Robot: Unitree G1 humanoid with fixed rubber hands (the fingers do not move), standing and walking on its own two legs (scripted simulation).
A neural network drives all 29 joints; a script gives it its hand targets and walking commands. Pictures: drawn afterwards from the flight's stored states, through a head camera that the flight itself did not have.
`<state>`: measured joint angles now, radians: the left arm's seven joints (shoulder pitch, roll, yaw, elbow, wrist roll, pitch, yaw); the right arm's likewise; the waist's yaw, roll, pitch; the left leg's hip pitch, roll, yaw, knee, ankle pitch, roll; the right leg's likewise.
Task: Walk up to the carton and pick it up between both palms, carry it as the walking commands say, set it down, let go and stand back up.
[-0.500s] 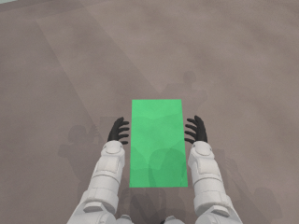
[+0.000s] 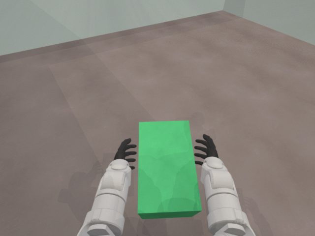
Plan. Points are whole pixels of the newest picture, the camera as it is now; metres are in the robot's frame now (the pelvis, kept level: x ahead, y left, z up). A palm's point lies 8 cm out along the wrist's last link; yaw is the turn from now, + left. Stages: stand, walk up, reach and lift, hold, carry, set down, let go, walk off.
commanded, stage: reach and lift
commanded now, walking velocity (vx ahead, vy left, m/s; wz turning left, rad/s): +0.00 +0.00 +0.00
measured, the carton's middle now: (165, 169) +0.35 -0.03 -0.08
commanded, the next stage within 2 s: hold in 1.58 s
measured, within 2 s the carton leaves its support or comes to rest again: neither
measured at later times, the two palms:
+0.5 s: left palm (116, 162) +0.30 +0.11 +0.05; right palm (213, 159) +0.30 -0.14 +0.07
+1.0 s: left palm (113, 165) +0.29 +0.11 +0.06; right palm (212, 160) +0.30 -0.13 +0.07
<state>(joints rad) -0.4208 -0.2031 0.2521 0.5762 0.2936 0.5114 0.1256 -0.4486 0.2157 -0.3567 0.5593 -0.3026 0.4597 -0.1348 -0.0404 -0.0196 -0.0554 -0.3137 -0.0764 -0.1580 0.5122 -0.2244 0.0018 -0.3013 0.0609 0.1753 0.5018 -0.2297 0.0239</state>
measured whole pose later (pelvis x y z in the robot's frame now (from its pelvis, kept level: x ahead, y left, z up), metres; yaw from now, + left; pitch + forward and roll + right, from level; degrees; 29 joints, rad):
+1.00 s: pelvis -0.01 -0.01 +0.00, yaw +0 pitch -7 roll +0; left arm -0.47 -0.21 0.30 0.53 0.34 0.74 0.12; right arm -0.50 0.24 -0.35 0.55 -0.36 0.68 -0.13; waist -0.01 -0.01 -0.04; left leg -0.14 -0.07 -0.14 0.49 -0.22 -0.01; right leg -0.14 0.05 0.15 0.51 -0.24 0.01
